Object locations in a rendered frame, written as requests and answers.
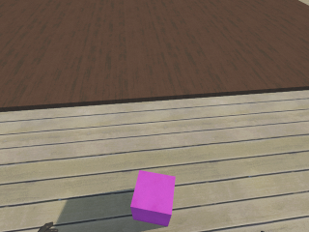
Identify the left robot hand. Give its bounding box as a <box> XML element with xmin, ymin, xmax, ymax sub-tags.
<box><xmin>38</xmin><ymin>221</ymin><xmax>59</xmax><ymax>232</ymax></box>

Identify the carton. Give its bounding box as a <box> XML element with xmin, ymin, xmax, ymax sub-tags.
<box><xmin>130</xmin><ymin>170</ymin><xmax>176</xmax><ymax>227</ymax></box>

